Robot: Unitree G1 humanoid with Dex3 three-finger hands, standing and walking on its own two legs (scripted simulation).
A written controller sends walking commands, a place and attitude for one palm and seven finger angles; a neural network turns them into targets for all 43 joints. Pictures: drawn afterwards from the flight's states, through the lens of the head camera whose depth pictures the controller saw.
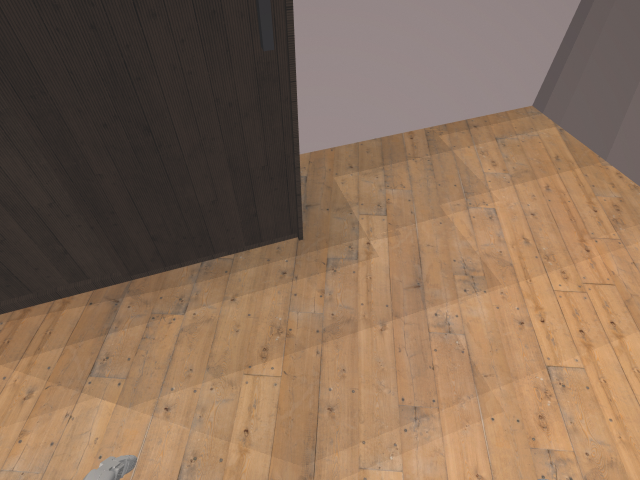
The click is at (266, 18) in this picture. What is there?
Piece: wardrobe's sliding door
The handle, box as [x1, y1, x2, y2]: [256, 0, 273, 50]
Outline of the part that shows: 256,0 261,47 263,50 273,49 270,2 269,0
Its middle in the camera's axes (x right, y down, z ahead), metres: -0.14 -0.58 +0.86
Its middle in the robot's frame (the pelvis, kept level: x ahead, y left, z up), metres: +1.06 +0.21 +0.20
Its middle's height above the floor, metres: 0.96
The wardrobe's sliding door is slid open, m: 0.00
